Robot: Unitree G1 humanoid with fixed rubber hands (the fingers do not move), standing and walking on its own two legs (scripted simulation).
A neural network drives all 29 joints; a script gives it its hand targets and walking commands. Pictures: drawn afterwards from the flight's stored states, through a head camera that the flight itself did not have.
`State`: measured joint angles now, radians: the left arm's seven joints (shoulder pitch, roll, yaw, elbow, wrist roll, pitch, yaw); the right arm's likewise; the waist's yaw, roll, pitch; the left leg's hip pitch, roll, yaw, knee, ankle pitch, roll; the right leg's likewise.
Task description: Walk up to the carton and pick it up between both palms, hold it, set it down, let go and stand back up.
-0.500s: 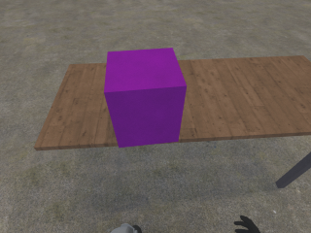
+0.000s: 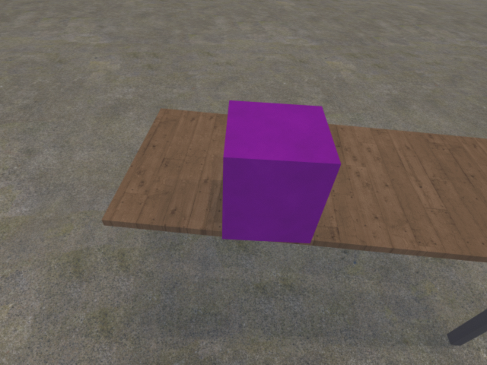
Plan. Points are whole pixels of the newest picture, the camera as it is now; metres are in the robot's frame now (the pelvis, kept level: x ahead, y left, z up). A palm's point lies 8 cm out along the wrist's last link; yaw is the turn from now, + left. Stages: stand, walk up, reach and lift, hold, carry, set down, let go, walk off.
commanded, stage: walk up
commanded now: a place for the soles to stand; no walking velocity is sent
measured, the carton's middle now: (270, 174) +0.53 -0.05 +0.02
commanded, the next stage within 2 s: none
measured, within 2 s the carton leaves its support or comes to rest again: neither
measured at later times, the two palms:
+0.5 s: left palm out of the picture +0.14 +0.24 -0.14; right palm out of the picture +0.06 -0.22 -0.15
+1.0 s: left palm out of the picture +0.11 +0.27 -0.14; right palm out of the picture +0.05 -0.23 -0.11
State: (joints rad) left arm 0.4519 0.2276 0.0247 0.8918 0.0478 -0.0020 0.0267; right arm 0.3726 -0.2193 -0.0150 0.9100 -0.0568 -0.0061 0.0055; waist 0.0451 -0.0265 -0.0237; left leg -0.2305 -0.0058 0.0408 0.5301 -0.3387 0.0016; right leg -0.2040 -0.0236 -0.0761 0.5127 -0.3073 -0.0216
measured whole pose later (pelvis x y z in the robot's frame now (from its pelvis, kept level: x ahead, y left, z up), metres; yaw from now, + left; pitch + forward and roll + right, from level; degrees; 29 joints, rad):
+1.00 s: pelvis +0.03 +0.02 +0.00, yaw -1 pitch -2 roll -3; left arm 0.20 0.26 0.01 0.92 0.04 0.09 0.01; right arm 0.34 -0.18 -0.02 0.86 -0.01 0.00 -0.06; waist 0.00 -0.04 0.05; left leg -0.23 0.02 0.05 0.57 -0.31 0.05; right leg -0.44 0.05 -0.01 0.87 -0.42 0.01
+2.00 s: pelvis +0.05 -0.01 +0.00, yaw -6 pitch -1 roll +0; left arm 0.28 0.25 -0.06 1.00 0.01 -0.02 0.02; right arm 0.28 -0.24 0.06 1.04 -0.01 -0.01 -0.01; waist 0.00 -0.01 0.03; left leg -0.15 0.03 0.10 0.47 -0.29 0.00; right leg -0.19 0.00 0.02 0.49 -0.28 0.00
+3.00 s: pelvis +0.14 -0.05 -0.01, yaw +0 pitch -2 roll +0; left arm 0.21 0.28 0.01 0.86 0.04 0.01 0.03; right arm 0.21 -0.24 -0.01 0.97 -0.02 0.03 -0.02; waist 0.01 -0.05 0.12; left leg -0.26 0.01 0.03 0.61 -0.30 0.01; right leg -0.30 -0.12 -0.13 0.66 -0.30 0.01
